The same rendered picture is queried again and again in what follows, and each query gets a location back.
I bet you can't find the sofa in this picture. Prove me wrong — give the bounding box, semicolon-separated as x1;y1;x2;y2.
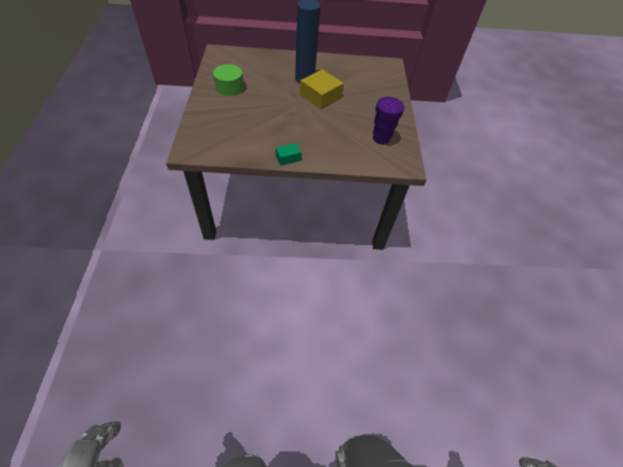
130;0;487;102

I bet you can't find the left robot hand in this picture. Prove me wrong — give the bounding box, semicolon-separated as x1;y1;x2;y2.
59;421;125;467

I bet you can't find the coffee table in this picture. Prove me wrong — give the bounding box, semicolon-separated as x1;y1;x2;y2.
166;44;426;250

